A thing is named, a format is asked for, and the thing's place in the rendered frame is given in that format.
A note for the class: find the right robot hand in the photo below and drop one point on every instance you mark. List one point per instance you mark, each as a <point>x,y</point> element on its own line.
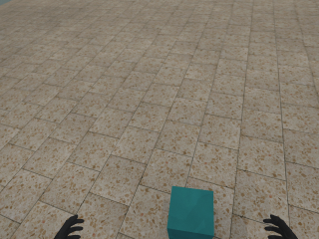
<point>282,228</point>

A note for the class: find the left robot hand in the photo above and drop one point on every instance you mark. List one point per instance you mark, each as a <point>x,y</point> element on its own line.
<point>66,229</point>

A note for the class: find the carton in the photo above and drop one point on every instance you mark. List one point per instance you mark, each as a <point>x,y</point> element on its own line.
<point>190,214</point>

